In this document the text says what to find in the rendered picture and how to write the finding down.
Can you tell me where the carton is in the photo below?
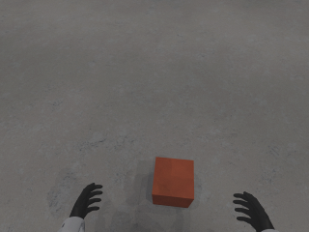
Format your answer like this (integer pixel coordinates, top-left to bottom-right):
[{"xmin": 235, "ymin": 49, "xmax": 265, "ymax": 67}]
[{"xmin": 152, "ymin": 157, "xmax": 194, "ymax": 208}]

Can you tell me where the robot right hand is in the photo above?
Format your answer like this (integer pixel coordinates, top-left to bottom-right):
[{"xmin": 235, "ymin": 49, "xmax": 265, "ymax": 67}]
[{"xmin": 233, "ymin": 191, "xmax": 274, "ymax": 232}]

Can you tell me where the left robot forearm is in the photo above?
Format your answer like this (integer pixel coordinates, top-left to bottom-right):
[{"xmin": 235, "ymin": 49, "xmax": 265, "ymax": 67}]
[{"xmin": 57, "ymin": 217, "xmax": 85, "ymax": 232}]

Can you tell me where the robot left hand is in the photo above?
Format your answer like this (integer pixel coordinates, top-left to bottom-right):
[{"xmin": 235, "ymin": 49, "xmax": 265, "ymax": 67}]
[{"xmin": 70, "ymin": 183, "xmax": 103, "ymax": 219}]

